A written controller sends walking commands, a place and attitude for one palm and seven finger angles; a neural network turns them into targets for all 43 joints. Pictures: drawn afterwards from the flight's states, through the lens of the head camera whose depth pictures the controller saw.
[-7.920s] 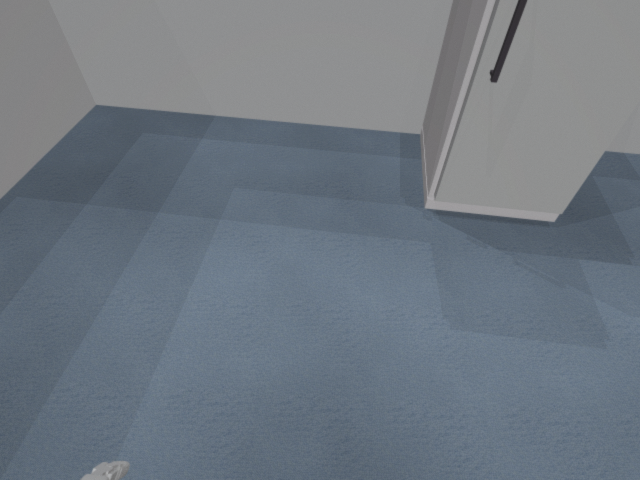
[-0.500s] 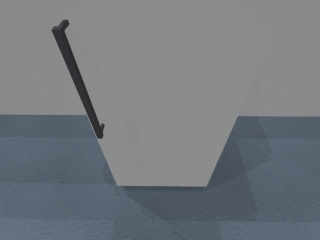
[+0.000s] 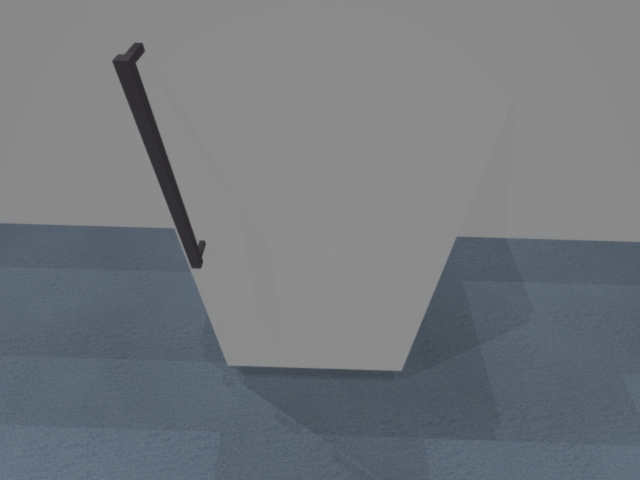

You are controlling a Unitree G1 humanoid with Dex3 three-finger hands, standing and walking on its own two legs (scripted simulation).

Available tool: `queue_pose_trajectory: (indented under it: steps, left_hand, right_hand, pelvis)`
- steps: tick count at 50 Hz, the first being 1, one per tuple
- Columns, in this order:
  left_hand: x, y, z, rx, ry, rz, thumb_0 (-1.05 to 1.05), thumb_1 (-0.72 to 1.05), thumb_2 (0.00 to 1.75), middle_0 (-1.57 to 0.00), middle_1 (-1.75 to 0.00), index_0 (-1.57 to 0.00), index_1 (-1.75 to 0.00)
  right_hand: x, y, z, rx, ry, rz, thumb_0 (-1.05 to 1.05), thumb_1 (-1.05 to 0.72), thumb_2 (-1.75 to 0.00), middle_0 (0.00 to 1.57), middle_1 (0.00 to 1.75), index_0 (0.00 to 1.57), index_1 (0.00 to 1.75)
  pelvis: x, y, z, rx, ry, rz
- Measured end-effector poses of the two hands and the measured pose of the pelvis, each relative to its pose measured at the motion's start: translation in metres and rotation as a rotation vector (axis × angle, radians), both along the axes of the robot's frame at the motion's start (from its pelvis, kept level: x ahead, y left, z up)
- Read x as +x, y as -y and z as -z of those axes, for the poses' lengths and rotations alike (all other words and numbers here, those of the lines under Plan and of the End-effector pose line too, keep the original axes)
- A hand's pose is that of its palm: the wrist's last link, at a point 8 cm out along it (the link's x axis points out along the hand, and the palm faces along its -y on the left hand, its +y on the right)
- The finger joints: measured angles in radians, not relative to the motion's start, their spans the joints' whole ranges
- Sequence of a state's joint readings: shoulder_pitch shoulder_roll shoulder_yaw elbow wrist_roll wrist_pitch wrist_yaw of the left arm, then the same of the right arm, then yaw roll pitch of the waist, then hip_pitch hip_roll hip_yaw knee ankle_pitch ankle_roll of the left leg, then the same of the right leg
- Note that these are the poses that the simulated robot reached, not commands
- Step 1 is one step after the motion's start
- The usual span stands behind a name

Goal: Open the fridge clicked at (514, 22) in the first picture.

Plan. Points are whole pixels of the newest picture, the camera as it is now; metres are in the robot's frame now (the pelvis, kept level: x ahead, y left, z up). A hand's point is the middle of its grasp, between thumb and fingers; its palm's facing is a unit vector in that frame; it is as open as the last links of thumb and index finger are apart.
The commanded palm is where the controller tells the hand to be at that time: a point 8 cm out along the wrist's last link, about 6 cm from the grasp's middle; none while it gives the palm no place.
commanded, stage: come to a stop and stand still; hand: left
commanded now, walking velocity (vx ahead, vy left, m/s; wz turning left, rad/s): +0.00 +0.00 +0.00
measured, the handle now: (172, 178) +0.51 +0.27 +0.08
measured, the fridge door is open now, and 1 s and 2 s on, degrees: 0 0 0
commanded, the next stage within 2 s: look again from close up in 0.82 s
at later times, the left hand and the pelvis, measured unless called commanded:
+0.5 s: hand out of the picture +0.01 +0.19 -0.18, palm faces +0.04 -0.98 -0.21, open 7.3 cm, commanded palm none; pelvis +0.01 +0.02 -0.01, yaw +0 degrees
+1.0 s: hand out of the picture +0.04 +0.20 -0.17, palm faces +0.03 -0.98 -0.21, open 7.3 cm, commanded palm none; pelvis +0.02 +0.02 +0.00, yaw +0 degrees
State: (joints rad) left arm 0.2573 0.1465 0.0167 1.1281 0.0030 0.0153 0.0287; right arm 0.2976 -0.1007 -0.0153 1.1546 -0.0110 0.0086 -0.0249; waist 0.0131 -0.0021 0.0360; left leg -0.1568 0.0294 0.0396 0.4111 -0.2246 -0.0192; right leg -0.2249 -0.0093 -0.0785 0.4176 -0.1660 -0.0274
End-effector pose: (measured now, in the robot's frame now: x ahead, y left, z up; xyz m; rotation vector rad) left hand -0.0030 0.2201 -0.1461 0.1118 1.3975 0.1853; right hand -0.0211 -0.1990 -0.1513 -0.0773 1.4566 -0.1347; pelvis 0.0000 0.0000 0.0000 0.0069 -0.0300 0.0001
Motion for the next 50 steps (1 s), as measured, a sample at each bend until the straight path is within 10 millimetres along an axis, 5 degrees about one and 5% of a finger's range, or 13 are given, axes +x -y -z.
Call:
queue_pose_trajectory:
  steps: [14,31,50]
  left_hand:
    - [-0.032,0.016,0.005,-0.033,-0.058,0.002,0.00,0.91,0.90,-0.20,-0.30,-0.20,-0.30]
    - [0.030,-0.036,-0.007,0.053,0.096,0.042,0.00,0.92,0.90,-0.20,-0.30,-0.20,-0.30]
    - [0.035,-0.027,-0.003,0.023,0.054,0.045,0.00,0.92,0.90,-0.20,-0.30,-0.20,-0.30]
  right_hand:
    - [0.002,0.005,0.002,-0.015,0.025,-0.008,0.01,-0.91,-0.90,0.20,0.30,0.20,0.30]
    - [0.025,-0.017,0.006,0.001,0.104,-0.041,0.01,-0.92,-0.90,0.20,0.30,0.20,0.30]
    - [0.053,0.005,-0.002,-0.051,0.105,-0.062,0.01,-0.91,-0.90,0.20,0.30,0.20,0.30]
  pelvis:
    - [-0.003,-0.006,0.004,-0.014,-0.017,0.004]
    - [0.012,-0.026,0.005,0.004,-0.004,-0.005]
    - [0.022,-0.022,0.002,0.003,0.002,-0.002]
